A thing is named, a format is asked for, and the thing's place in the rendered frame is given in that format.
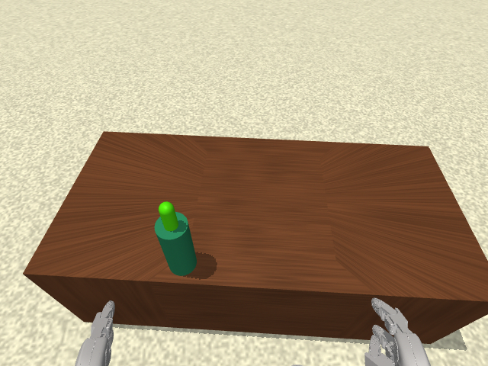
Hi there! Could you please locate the right robot hand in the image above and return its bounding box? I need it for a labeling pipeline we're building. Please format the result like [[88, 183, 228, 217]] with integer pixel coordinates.
[[364, 298, 431, 366]]

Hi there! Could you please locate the left robot hand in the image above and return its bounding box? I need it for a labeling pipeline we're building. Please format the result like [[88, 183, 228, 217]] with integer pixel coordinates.
[[75, 300, 115, 366]]

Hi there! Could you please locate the bottle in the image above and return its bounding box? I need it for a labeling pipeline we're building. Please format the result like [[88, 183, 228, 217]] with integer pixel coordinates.
[[155, 201, 197, 276]]

